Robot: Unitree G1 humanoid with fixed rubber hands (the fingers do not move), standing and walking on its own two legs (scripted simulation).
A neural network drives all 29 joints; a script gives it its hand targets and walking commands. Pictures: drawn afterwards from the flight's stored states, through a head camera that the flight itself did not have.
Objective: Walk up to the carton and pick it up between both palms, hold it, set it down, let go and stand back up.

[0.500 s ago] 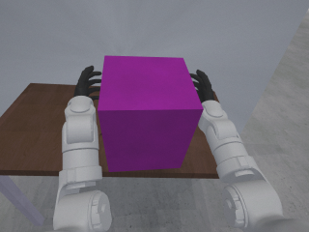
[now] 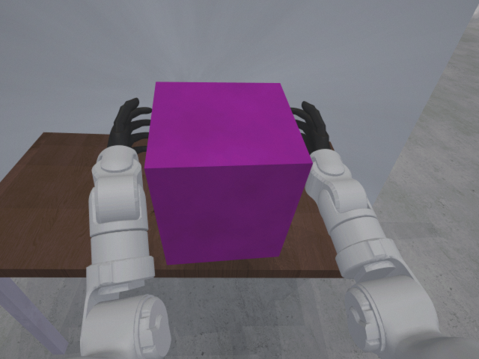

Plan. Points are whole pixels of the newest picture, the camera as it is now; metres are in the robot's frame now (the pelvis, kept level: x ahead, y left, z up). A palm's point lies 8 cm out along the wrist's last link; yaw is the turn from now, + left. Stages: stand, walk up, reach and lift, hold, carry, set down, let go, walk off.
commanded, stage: reach and lift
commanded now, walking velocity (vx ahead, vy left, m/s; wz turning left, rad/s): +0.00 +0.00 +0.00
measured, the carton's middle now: (222, 176) +0.39 +0.01 +0.13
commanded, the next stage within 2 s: hold in 0.38 s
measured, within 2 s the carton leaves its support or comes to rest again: neither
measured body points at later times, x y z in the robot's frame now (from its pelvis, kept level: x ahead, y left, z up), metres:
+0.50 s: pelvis +0.00 +0.00 +0.00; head -0.06 +0.03 +0.45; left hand +0.38 +0.16 +0.23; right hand +0.38 -0.14 +0.22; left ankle +0.04 +0.11 -0.75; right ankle -0.01 -0.11 -0.75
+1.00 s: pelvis -0.01 -0.01 +0.00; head -0.07 +0.02 +0.44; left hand +0.37 +0.16 +0.24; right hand +0.38 -0.14 +0.24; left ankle +0.04 +0.11 -0.75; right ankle -0.01 -0.11 -0.75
